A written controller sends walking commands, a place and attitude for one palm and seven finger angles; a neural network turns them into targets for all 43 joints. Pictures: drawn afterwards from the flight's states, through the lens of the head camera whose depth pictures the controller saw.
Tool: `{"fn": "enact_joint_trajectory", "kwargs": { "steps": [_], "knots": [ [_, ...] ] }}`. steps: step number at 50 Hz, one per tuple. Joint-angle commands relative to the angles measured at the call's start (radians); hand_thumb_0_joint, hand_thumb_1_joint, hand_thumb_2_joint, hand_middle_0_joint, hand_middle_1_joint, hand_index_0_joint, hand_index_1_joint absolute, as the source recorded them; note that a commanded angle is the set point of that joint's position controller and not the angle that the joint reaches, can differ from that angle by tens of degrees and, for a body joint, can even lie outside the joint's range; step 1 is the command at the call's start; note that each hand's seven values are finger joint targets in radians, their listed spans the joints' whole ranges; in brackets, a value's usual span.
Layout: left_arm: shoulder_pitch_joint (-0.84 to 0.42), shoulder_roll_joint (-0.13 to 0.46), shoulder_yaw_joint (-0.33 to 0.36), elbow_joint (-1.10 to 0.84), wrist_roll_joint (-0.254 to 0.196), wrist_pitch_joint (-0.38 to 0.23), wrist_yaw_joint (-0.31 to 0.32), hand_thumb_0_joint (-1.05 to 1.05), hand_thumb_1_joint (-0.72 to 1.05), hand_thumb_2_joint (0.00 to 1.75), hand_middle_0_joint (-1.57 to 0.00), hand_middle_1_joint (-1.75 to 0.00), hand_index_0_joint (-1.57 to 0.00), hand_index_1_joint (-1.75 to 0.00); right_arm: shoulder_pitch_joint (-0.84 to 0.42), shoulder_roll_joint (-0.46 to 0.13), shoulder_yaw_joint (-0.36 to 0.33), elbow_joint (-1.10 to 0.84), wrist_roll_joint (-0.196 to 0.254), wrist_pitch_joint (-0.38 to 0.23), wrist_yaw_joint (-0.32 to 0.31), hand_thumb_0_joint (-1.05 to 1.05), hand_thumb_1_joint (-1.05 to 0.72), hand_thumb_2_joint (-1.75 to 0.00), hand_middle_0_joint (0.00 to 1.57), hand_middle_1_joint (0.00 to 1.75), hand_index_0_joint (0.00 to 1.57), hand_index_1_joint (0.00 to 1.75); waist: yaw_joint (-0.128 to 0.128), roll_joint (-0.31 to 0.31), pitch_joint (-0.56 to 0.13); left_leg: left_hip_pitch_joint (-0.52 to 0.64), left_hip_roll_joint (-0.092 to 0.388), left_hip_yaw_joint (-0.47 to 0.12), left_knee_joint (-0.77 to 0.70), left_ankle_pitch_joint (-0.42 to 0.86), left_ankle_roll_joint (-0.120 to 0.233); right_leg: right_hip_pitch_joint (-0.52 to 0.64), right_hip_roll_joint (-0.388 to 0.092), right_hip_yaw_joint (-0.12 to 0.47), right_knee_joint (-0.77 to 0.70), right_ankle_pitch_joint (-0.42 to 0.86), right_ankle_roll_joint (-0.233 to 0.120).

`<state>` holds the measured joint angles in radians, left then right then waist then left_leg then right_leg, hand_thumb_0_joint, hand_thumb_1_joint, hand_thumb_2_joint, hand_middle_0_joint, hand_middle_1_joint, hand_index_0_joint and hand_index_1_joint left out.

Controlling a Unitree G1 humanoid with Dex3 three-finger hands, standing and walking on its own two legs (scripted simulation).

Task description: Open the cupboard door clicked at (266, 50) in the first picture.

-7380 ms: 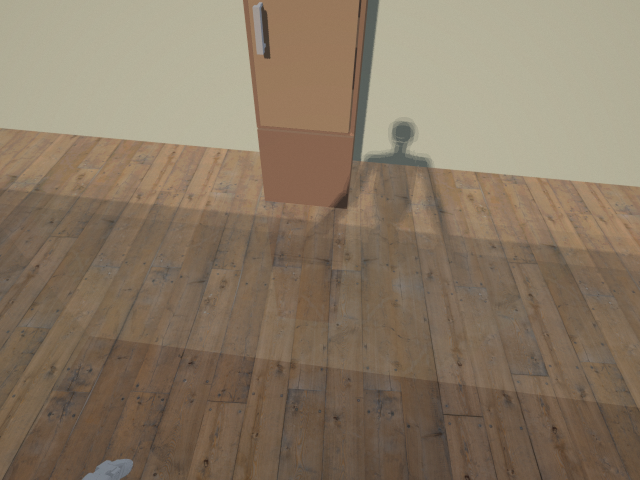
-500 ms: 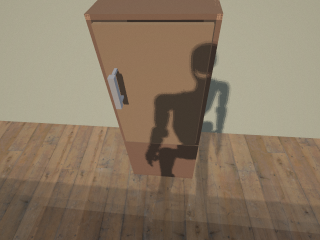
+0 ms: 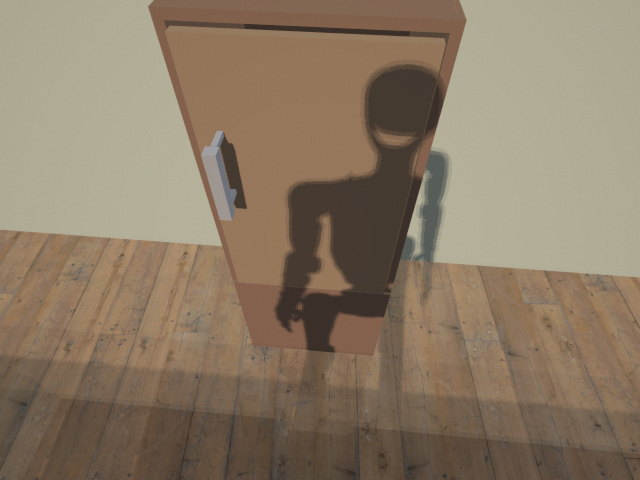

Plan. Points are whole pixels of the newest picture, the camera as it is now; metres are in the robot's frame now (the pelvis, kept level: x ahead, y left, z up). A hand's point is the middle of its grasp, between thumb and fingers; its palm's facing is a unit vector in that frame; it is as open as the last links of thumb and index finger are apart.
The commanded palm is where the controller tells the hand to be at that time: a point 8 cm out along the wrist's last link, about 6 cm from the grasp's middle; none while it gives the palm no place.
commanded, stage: come to a stop and stand still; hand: left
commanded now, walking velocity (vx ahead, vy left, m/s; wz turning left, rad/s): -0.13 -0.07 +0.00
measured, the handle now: (222, 177) +0.55 +0.21 +0.04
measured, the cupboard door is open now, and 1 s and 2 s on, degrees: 0 0 0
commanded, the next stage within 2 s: look again from close up in 1.92 s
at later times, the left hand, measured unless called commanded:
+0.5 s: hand out of the picture +0.01 +0.18 -0.18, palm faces +0.05 -0.98 -0.20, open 7.3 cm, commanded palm none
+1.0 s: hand out of the picture -0.16 +0.18 -0.17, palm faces +0.10 -0.98 -0.16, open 7.4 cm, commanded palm none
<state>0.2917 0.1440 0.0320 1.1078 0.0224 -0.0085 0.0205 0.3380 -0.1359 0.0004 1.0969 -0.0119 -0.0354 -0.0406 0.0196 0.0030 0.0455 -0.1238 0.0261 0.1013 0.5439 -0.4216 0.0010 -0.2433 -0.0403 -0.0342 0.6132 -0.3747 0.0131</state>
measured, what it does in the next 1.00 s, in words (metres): walks backwards: left foot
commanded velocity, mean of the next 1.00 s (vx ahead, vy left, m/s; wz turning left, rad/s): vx -0.02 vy -0.01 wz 0.00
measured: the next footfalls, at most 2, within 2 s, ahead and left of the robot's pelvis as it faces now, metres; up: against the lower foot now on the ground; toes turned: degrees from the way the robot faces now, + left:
left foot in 0.46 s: +0.03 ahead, +0.10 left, +0.00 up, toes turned +5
left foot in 1.52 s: -0.11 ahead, +0.14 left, +0.00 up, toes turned +5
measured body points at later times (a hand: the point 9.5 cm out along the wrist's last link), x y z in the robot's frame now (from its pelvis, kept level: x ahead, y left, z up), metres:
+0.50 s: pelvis -0.05 +0.00 +0.00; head -0.04 +0.01 +0.45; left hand +0.01 +0.23 -0.16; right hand +0.03 -0.25 -0.14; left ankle -0.01 +0.09 -0.73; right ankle -0.03 -0.12 -0.73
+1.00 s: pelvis -0.10 +0.02 +0.01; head -0.12 +0.03 +0.46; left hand -0.16 +0.24 -0.16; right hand -0.08 -0.22 -0.14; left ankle -0.01 +0.09 -0.72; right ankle -0.03 -0.12 -0.72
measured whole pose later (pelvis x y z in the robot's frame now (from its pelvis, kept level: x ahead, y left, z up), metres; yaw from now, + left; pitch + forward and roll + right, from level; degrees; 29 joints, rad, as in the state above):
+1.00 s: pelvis -0.10 +0.02 +0.01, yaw +3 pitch -2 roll -1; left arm 0.43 0.15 0.01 1.06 0.03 0.01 0.02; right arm 0.31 -0.18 -0.02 1.04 -0.02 0.02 -0.01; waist 0.02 0.00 0.00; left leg -0.34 -0.03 0.06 0.51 -0.21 0.07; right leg -0.29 -0.02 -0.02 0.51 -0.26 0.00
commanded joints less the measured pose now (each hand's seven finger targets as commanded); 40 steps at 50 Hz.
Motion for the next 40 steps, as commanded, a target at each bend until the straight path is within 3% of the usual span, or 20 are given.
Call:
{"fn": "enact_joint_trajectory", "kwargs": {
  "steps": [1, 4, 7, 14, 15, 16, 17, 18, 19, 20, 21, 22, 23, 24, 25, 26, 28, 33, 36, 40],
  "knots": [
    [0.067, 0.111, 0.016, -0.029, -0.014, -0.018, 0.023, 0.0, 0.9, 0.9, -0.2, -0.3, -0.2, -0.3, 0.069, -0.101, -0.026, -0.033, 0.006, -0.008, -0.022, 0.0, -0.9, -0.9, 0.2, 0.3, 0.2, 0.3, -0.009, -0.028, -0.063, -0.01, 0.093, -0.057, -0.065, 0.8, 0.016, 0.12, -0.081, 0.032, 0.003, 0.789, -0.053],
    [0.037, 0.108, 0.021, -0.058, -0.013, -0.002, 0.031, 0.0, 0.9, 0.9, -0.2, -0.3, -0.2, -0.3, 0.077, -0.107, -0.037, -0.025, 0.002, 0.001, -0.026, 0.0, -0.9, -0.9, 0.2, 0.3, 0.2, 0.3, -0.013, 0.032, -0.086, 0.056, 0.118, -0.057, -0.052, 0.951, 0.026, 0.065, -0.061, 0.012, 0.023, 0.656, -0.036],
    [0.002, 0.098, 0.025, -0.087, -0.009, 0.007, 0.031, 0.0, 0.9, 0.9, -0.2, -0.3, -0.2, -0.3, 0.061, -0.106, -0.045, -0.031, -0.003, 0.009, -0.025, 0.0, -0.9, -0.9, 0.2, 0.3, 0.2, 0.3, -0.017, 0.06, -0.066, 0.076, 0.142, -0.072, -0.059, 0.983, 0.045, 0.008, -0.042, 0.0, 0.014, 0.503, -0.03],
    [0.006, 0.129, 0.028, -0.105, -0.006, 0.002, 0.027, 0.0, 0.9, 0.9, -0.2, -0.3, -0.2, -0.3, 0.031, -0.07, -0.045, -0.054, -0.004, 0.019, -0.016, 0.0, -0.9, -0.9, 0.2, 0.3, 0.2, 0.3, -0.01, -0.053, -0.091, -0.04, 0.084, -0.047, -0.05, 0.524, 0.012, 0.102, -0.119, 0.076, -0.047, 0.711, -0.074],
    [0.106, 0.192, 0.035, -0.067, -0.005, -0.017, 0.057, 0.0, 0.9, 0.9, -0.2, -0.3, -0.2, -0.3, -0.082, -0.174, -0.075, -0.125, 0.015, 0.015, 0.0, 0.0, -0.9, -0.9, 0.2, 0.3, 0.2, 0.3, 0.03, -0.24, -0.148, -0.137, 0.079, 0.001, 0.228, 0.464, -0.02, 0.18, -0.141, 0.115, -0.116, 1.152, -0.02],
    [0.107, 0.241, 0.043, -0.094, 0.002, -0.031, 0.053, 0.0, 0.9, 0.9, -0.2, -0.3, -0.2, -0.3, -0.101, -0.123, -0.057, -0.199, 0.017, 0.018, 0.017, 0.0, -0.9, -0.9, 0.2, 0.3, 0.2, 0.3, 0.031, -0.288, -0.141, -0.346, -0.011, -0.02, 0.345, 0.035, -0.014, 0.37, -0.25, 0.186, -0.088, 1.44, -0.092],
    [0.109, 0.208, 0.035, -0.122, 0.009, -0.035, 0.052, 0.0, 0.9, 0.9, -0.2, -0.3, -0.2, -0.3, -0.103, -0.065, -0.051, -0.208, 0.011, 0.011, 0.014, 0.0, -0.9, -0.9, 0.2, 0.3, 0.2, 0.3, 0.029, -0.266, -0.23, -0.431, -0.018, -0.054, 0.337, -0.11, 0.004, 0.459, -0.279, 0.22, -0.033, 1.532, -0.148],
    [0.091, 0.165, 0.023, -0.123, 0.013, -0.035, 0.058, 0.0, 0.9, 0.9, -0.2, -0.3, -0.2, -0.3, -0.134, -0.065, -0.05, -0.194, 0.01, 0.013, 0.013, 0.0, -0.9, -0.9, 0.2, 0.3, 0.2, 0.3, 0.027, -0.207, -0.227, -0.437, -0.014, -0.057, 0.3, -0.115, 0.001, 0.457, -0.267, 0.169, -0.037, 1.439, -0.162],
    [0.065, 0.171, 0.016, -0.143, 0.011, -0.029, 0.058, 0.0, 0.9, 0.9, -0.2, -0.3, -0.2, -0.3, -0.142, -0.061, -0.046, -0.196, 0.011, 0.017, 0.019, 0.0, -0.9, -0.9, 0.2, 0.3, 0.2, 0.3, 0.02, -0.131, -0.196, -0.366, -0.011, -0.05, 0.224, -0.072, 0.0, 0.372, -0.246, 0.14, -0.051, 1.237, -0.162],
    [0.016, 0.186, 0.013, -0.162, 0.003, -0.021, 0.053, 0.0, 0.9, 0.9, -0.2, -0.3, -0.2, -0.3, -0.103, -0.056, -0.042, -0.187, 0.011, 0.021, 0.021, 0.0, -0.9, -0.9, 0.2, 0.3, 0.2, 0.3, -0.02, -0.047, -0.191, -0.221, -0.02, -0.042, 0.106, 0.038, -0.002, 0.23, -0.215, 0.121, -0.066, 0.986, -0.154],
    [-0.051, 0.197, 0.015, -0.175, -0.005, -0.013, 0.046, 0.0, 0.9, 0.9, -0.2, -0.3, -0.2, -0.3, -0.038, -0.059, -0.045, -0.16, 0.006, 0.025, 0.024, 0.0, -0.9, -0.9, 0.2, 0.3, 0.2, 0.3, -0.064, -0.036, -0.176, -0.093, -0.027, -0.025, -0.006, 0.211, -0.002, 0.125, -0.162, 0.056, -0.056, 0.741, -0.12],
    [-0.06, 0.185, 0.015, -0.179, -0.014, -0.003, 0.039, 0.0, 0.9, 0.9, -0.2, -0.3, -0.2, -0.3, -0.017, -0.106, -0.05, -0.15, 0.0, 0.023, 0.024, 0.0, -0.9, -0.9, 0.2, 0.3, 0.2, 0.3, -0.064, 0.02, -0.128, -0.028, 0.007, -0.067, -0.044, 0.271, 0.007, 0.01, -0.124, 0.049, -0.062, 0.428, -0.083],
    [-0.049, 0.162, 0.01, -0.183, -0.016, 0.008, 0.034, 0.0, 0.9, 0.9, -0.2, -0.3, -0.2, -0.3, -0.037, -0.16, -0.057, -0.167, -0.008, 0.017, 0.022, 0.0, -0.9, -0.9, 0.2, 0.3, 0.2, 0.3, -0.051, 0.124, -0.068, -0.076, 0.104, -0.193, -0.109, 0.274, 0.051, -0.07, -0.06, 0.031, -0.078, 0.141, -0.044],
    [-0.031, 0.137, 0.008, -0.184, -0.014, 0.014, 0.031, 0.0, 0.9, 0.9, -0.2, -0.3, -0.2, -0.3, -0.071, -0.21, -0.063, -0.191, -0.017, 0.018, 0.021, 0.0, -0.9, -0.9, 0.2, 0.3, 0.2, 0.3, -0.033, 0.179, -0.009, -0.195, 0.193, -0.307, -0.212, 0.122, 0.103, -0.053, -0.021, 0.0, -0.089, -0.003, -0.028],
    [-0.013, 0.132, 0.006, -0.184, -0.007, 0.015, 0.026, 0.0, 0.9, 0.9, -0.2, -0.3, -0.2, -0.3, -0.121, -0.234, -0.065, -0.213, -0.022, 0.027, 0.023, 0.0, -0.9, -0.9, 0.2, 0.3, 0.2, 0.3, -0.014, 0.124, 0.066, -0.322, 0.195, -0.322, -0.262, -0.111, 0.12, -0.011, -0.007, -0.004, -0.105, -0.012, -0.035],
    [-0.011, 0.127, 0.003, -0.184, 0.006, 0.021, 0.024, 0.0, 0.9, 0.9, -0.2, -0.3, -0.2, -0.3, -0.129, -0.214, -0.063, -0.221, -0.023, 0.029, 0.025, 0.0, -0.9, -0.9, 0.2, 0.3, 0.2, 0.3, -0.013, 0.141, 0.122, -0.377, 0.152, -0.306, -0.298, -0.229, 0.101, -0.023, 0.004, -0.009, -0.081, -0.031, -0.044],
    [0.038, 0.119, -0.005, -0.164, 0.01, 0.022, 0.012, 0.0, 0.9, 0.9, -0.2, -0.3, -0.2, -0.3, -0.146, -0.209, -0.057, -0.226, -0.018, 0.03, 0.025, 0.0, -0.9, -0.9, 0.2, 0.3, 0.2, 0.3, -0.005, 0.14, 0.155, -0.412, 0.136, -0.284, -0.321, -0.276, 0.091, -0.02, 0.006, -0.013, -0.068, 0.0, -0.044],
    [0.108, 0.116, -0.011, -0.152, 0.007, 0.007, 0.004, 0.0, 0.9, 0.9, -0.2, -0.3, -0.2, -0.3, -0.106, -0.189, -0.047, -0.22, -0.012, 0.03, 0.027, 0.0, -0.9, -0.9, 0.2, 0.3, 0.2, 0.3, -0.01, 0.043, 0.019, -0.28, 0.097, -0.232, -0.257, -0.182, 0.072, -0.014, -0.014, 0.035, -0.169, -0.014, -0.042],
    [0.103, 0.127, -0.011, -0.153, 0.008, 0.004, 0.005, 0.0, 0.9, 0.9, -0.2, -0.3, -0.2, -0.3, -0.072, -0.183, -0.049, -0.208, -0.012, 0.038, 0.029, 0.0, -0.9, -0.9, 0.2, 0.3, 0.2, 0.3, -0.03, -0.029, 0.036, -0.237, 0.072, -0.213, -0.223, -0.157, 0.063, -0.109, -0.031, 0.085, -0.24, -0.151, -0.044],
    [0.128, 0.114, -0.012, -0.135, 0.002, -0.004, 0.004, 0.0, 0.9, 0.9, -0.2, -0.3, -0.2, -0.3, -0.043, -0.17, -0.043, -0.173, -0.01, 0.033, 0.027, 0.0, -0.9, -0.9, 0.2, 0.3, 0.2, 0.3, -0.033, -0.022, 0.035, -0.221, 0.066, -0.216, -0.216, -0.106, 0.06, -0.127, -0.03, 0.104, -0.242, -0.12, -0.044]
  ]
}}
